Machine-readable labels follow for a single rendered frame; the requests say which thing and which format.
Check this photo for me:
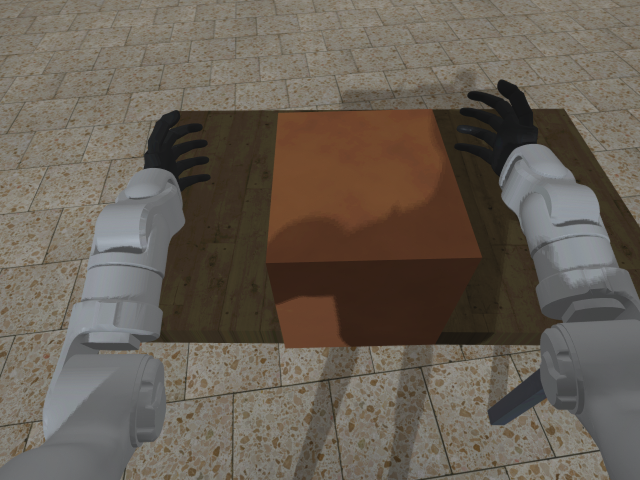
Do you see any table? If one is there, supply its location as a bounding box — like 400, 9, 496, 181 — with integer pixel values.
150, 109, 640, 425

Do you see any robot left upper arm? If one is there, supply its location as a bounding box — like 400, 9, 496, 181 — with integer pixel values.
0, 354, 166, 480

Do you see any carton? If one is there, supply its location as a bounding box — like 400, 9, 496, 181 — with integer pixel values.
266, 109, 482, 348

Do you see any robot right upper arm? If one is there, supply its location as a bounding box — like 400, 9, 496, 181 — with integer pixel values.
540, 319, 640, 480

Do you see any left robot forearm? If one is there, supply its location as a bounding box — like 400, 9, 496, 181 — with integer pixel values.
42, 168, 185, 440

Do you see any right robot forearm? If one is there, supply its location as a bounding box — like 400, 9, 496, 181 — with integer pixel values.
499, 144, 640, 323

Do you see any right robot hand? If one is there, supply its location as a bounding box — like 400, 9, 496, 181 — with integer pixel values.
454, 79, 538, 177

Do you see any left robot hand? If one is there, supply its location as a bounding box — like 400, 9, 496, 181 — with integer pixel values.
144, 110, 211, 192

